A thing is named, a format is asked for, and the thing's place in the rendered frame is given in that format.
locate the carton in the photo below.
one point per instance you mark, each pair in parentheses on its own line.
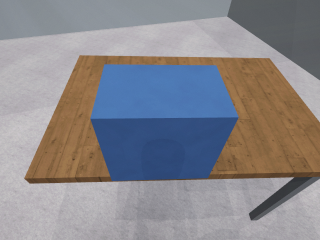
(161,122)

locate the table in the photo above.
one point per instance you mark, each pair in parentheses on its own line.
(275,136)

